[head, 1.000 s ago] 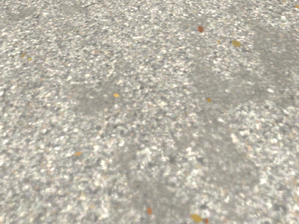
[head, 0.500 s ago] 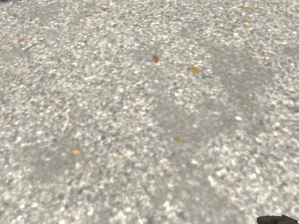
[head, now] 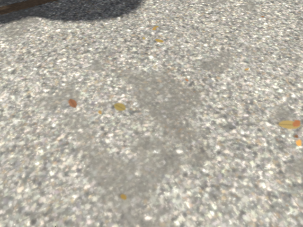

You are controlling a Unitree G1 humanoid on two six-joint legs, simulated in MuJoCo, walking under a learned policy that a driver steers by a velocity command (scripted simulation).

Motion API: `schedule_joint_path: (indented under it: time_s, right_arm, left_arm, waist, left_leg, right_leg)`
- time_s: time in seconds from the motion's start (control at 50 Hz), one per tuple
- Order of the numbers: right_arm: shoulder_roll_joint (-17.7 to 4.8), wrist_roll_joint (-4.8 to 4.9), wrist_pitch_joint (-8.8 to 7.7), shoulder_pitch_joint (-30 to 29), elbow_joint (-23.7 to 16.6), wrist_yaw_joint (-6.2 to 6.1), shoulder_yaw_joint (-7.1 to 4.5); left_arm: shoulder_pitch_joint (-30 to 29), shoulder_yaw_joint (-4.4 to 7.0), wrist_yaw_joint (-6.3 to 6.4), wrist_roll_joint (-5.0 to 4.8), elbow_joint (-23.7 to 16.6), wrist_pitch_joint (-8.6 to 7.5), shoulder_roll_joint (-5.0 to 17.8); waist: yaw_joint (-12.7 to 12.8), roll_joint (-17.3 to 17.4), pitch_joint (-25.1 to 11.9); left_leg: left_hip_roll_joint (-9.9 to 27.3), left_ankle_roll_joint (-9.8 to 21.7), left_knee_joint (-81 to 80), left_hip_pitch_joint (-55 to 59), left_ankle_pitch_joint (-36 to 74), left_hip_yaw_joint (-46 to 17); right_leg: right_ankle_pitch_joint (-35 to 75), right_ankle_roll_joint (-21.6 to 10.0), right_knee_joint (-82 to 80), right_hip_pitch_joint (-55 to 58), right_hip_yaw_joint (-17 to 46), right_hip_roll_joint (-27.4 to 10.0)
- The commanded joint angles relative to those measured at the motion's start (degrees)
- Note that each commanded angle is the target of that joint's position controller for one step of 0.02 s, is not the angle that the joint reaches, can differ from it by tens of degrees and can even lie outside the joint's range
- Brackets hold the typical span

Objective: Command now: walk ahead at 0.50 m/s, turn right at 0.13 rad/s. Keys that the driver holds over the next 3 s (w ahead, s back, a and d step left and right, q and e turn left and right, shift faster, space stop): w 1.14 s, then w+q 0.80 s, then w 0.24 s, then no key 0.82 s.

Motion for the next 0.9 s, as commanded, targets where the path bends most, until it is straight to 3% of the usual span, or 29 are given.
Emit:
schedule_joint_path:
  time_s: [0.02, 0.06, 0.08, 0.1, 0.12, 0.14, 0.16, 0.18, 0.2, 0.22, 0.28, 0.4, 0.54, 0.6, 0.62, 0.64, 0.66, 0.68, 0.7, 0.72, 0.74, 0.78, 0.84, 0.9]
  right_arm:
    - [-9.7, -0.02, -0.28, 0.3, -2.2, -0.23, -1.99]
    - [-10.3, 0.07, 0.42, 0.5, -1.5, -0.46, -2.05]
    - [-9.7, 0.30, 0.81, 0.9, -1.1, -0.53, -1.78]
    - [-8.1, 0.45, 0.79, 0.4, -2.5, -0.56, -1.14]
    - [-1.8, 1.54, 0.60, 3.2, -5.9, -0.05, 0.38]
    - [-7.8, 0.07, 1.06, 1.4, -5.3, -0.69, -1.38]
    - [-8.5, -0.22, 1.26, -2.1, -6.1, -0.63, -1.83]
    - [-6.9, 0.03, 1.05, -3.8, -6.3, -0.23, -1.38]
    - [-6.0, 0.06, 1.42, -3.7, -5.8, -0.03, -1.31]
    - [-5.6, -0.72, 2.19, -2.7, -5.3, 0.22, -1.25]
    - [-4.6, -1.39, 3.53, -3.2, -4.9, 1.11, -1.32]
    - [-4.0, -1.16, 3.69, -16.3, -8.7, 1.25, -1.03]
    - [-4.2, -0.91, 3.01, -26.5, -12.5, 1.10, -0.41]
    - [-5.0, -0.93, 2.37, -23.0, -11.9, 0.56, -0.87]
    - [-5.8, -1.08, 2.03, -17.5, -10.2, 0.11, -1.39]
    - [-7.0, -1.61, 1.40, -7.9, -6.8, -0.47, -2.13]
    - [-11.5, -2.92, 0.92, 2.6, -4.7, -1.19, -3.38]
    - [-17.4, -2.85, 1.16, 4.4, -4.1, -1.06, -4.84]
    - [-13.9, -0.61, 1.74, -0.6, -4.8, -0.63, -4.22]
    - [-10.4, -0.20, 1.74, -6.5, -5.7, -0.48, -3.27]
    - [-7.3, -0.42, 1.40, -9.2, -5.8, -0.21, -2.46]
    - [-4.7, -0.13, 0.67, -10.2, -4.6, -0.37, -1.61]
    - [-5.7, 0.28, -0.50, -6.3, -2.3, -0.46, -1.77]
    - [-6.1, 0.41, -0.59, -3.1, -0.6, -0.52, -1.80]
  left_arm:
    - [-4.1, 0.41, 0.43, -0.08, -4.7, -0.99, 3.8]
    - [0.5, 0.87, 1.06, 0.41, -3.2, -1.46, 4.6]
    - [7.9, 1.49, 1.54, 0.98, -0.5, -2.05, 5.6]
    - [17.2, 2.59, 2.24, 1.96, 2.0, -2.53, 8.7]
    - [22.7, 4.15, 3.11, 2.65, 2.3, -2.41, 15.1]
    - [22.8, 4.48, 3.32, -0.56, 2.7, -1.52, 14.4]
    - [17.6, 3.69, 3.28, -1.24, 2.4, -1.42, 11.4]
    - [14.1, 2.80, 3.00, -1.18, 2.2, -1.82, 7.9]
    - [12.2, 2.30, 2.90, -1.15, 2.3, -2.22, 6.1]
    - [11.4, 1.97, 3.00, -1.36, 2.8, -2.56, 5.0]
    - [13.4, 2.31, 2.98, -1.55, 4.4, -3.76, 5.8]
    - [19.2, 2.55, 2.92, -1.74, 7.8, -3.83, 6.2]
    - [24.9, 2.66, 3.57, -0.98, 11.5, -3.52, 7.4]
    - [23.2, 2.89, 3.99, -0.75, 12.2, -3.35, 8.6]
    - [22.4, 3.01, 4.01, -0.74, 12.4, -3.20, 9.1]
    - [21.7, 2.82, 3.96, -0.94, 12.4, -3.02, 8.7]
    - [21.7, 2.08, 3.94, -1.34, 10.7, -3.14, 6.7]
    - [28.5, 1.24, 3.40, -2.94, 10.1, -3.16, 1.2]
    - [24.2, 2.57, 3.68, -1.20, 10.5, -2.87, 6.7]
    - [20.3, 2.82, 3.32, -1.29, 9.4, -3.07, 6.7]
    - [18.3, 2.49, 3.09, -1.42, 9.1, -3.24, 5.5]
    - [18.7, 2.24, 2.60, -0.36, 9.5, -1.91, 3.9]
    - [17.0, 2.07, 1.76, -0.02, 9.2, -0.65, 2.6]
    - [9.7, 1.92, 1.48, 0.03, 7.0, -0.26, 2.6]
  waist:
    - [1.9, 7.9, 1.5]
    - [4.4, 7.6, -0.6]
    - [7.5, 5.5, -4.5]
    - [11.2, 2.4, -10.6]
    - [10.8, -10.5, -17.7]
    - [11.2, -7.8, -18.1]
    - [8.6, -4.0, -9.4]
    - [6.9, -2.3, -4.9]
    - [5.0, -2.4, -2.3]
    - [3.4, -3.3, -1.1]
    - [2.2, -2.0, -0.9]
    - [4.7, -0.7, 2.6]
    - [7.3, -1.3, 4.4]
    - [4.8, -1.9, 2.9]
    - [2.3, -1.7, -0.1]
    - [-1.7, 0.3, -5.5]
    - [-5.1, 5.5, -12.9]
    - [-1.5, 19.7, -18.1]
    - [-0.6, 9.5, -13.5]
    - [1.6, 6.4, -5.8]
    - [2.7, 4.0, -2.6]
    - [5.3, 6.5, -0.7]
    - [5.9, 6.0, -0.4]
    - [4.7, 5.6, 2.1]
  left_leg:
    - [15.7, 7.4, -1.5, -2.4, 28.1, -7.4]
    - [15.4, 6.4, 6.5, -0.4, 39.1, -6.1]
    - [13.2, 5.4, 16.0, -2.1, 41.6, -3.7]
    - [11.0, 4.1, 28.5, -10.5, 30.9, -2.1]
    - [2.8, 1.3, 49.5, -30.6, -1.9, 1.5]
    - [0.8, 1.7, 57.6, -37.1, -15.0, -4.6]
    - [4.1, 2.3, 58.7, -39.8, -11.2, -7.0]
    - [5.8, 2.3, 55.7, -38.3, -7.4, -7.3]
    - [7.2, 2.0, 52.2, -35.4, -5.5, -7.1]
    - [7.9, 1.4, 50.1, -32.4, -4.4, -6.9]
    - [7.8, 0.2, 48.5, -31.7, -0.2, -5.7]
    - [9.0, -1.8, 36.0, -39.0, 10.4, -4.6]
    - [6.2, 0.8, 22.9, -37.2, 11.0, -2.4]
    - [3.4, 3.4, 18.9, -29.1, 5.3, -0.9]
    - [1.3, 4.5, 17.0, -21.8, 4.3, 0.1]
    - [0.6, 6.0, 14.1, -9.3, 6.5, 0.1]
    - [12.3, 8.9, 13.3, 5.9, 1.9, -12.5]
    - [27.1, 16.3, 5.8, 18.6, -0.9, -41.4]
    - [24.5, 14.8, 2.8, 13.4, -3.4, -42.4]
    - [22.7, 13.4, 2.2, 5.4, -2.1, -32.8]
    - [20.1, 12.0, 0.2, -0.6, 3.6, -26.8]
    - [15.6, 9.5, -2.3, -7.0, 10.1, -18.4]
    - [14.4, 10.1, -4.3, -7.8, 17.1, -14.2]
    - [13.4, 10.2, -6.4, -6.1, 18.1, -11.6]
  right_leg:
    - [-1.3, -1.3, -5.1, 6.0, -3.3, 1.5]
    - [-4.1, -3.0, -9.6, 13.3, -4.3, 4.0]
    - [-2.9, -4.4, -13.3, 23.2, -4.6, 5.4]
    - [-6.0, -6.7, -13.7, 36.8, 2.8, -1.3]
    - [-8.7, -13.3, -17.0, 53.4, 28.5, -19.5]
    - [-7.1, -15.6, -22.3, 50.2, 38.2, -21.5]
    - [-6.2, -14.3, -22.5, 43.7, 28.7, -18.2]
    - [-2.9, -12.7, -24.4, 36.5, 22.6, -15.2]
    - [-0.8, -10.4, -26.5, 31.3, 17.7, -12.3]
    - [1.1, -9.2, -28.1, 27.3, 14.5, -10.2]
    - [6.5, -9.9, -30.9, 25.6, 10.4, -8.5]
    - [7.8, -10.2, -33.7, 29.3, 6.3, -7.5]
    - [16.9, -9.1, -30.2, 37.7, 4.5, -9.4]
    - [31.0, -7.5, -23.6, 39.5, 3.2, -10.0]
    - [38.4, -6.7, -16.7, 39.2, 2.1, -9.0]
    - [38.1, -5.5, -5.4, 35.4, -0.3, -6.3]
    - [20.3, -4.3, 11.5, 23.8, -2.4, -3.3]
    - [-21.2, -2.0, 31.0, 3.6, -3.2, 8.4]
    - [-21.4, -3.1, 35.2, -1.3, 5.0, 5.5]
    - [-16.1, -3.4, 34.1, -2.3, 4.5, 2.7]
    - [-12.4, -3.3, 30.9, -0.6, 3.9, 0.6]
    - [-10.1, -2.1, 26.3, 4.1, 2.9, -1.5]
    - [-7.5, -0.6, 23.8, 3.4, 1.3, -2.0]
    - [-1.9, 0.9, 18.3, -2.8, -0.2, -3.5]
Next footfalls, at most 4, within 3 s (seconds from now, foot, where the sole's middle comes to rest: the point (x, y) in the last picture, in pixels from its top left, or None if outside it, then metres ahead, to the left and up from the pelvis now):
0.10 right None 0.20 -0.11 -0.78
0.64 left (128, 223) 0.49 0.09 -0.78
1.20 right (164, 160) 0.79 -0.10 -0.78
1.76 left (122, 124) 1.03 0.11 -0.78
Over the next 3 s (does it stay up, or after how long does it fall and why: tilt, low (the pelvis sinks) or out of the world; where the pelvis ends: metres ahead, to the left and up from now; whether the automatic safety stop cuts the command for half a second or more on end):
stays up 1.27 0.18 0.00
